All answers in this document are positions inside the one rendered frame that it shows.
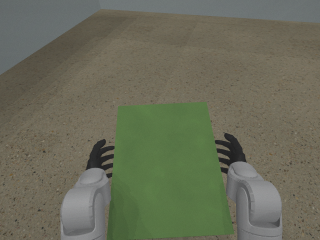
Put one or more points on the left robot hand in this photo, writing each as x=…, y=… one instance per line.
x=95, y=159

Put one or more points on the right robot hand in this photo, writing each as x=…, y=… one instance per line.
x=235, y=154

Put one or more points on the robot left forearm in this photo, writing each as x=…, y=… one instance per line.
x=82, y=212

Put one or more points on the carton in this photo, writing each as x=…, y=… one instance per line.
x=166, y=177

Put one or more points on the robot right forearm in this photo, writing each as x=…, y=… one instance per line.
x=258, y=203

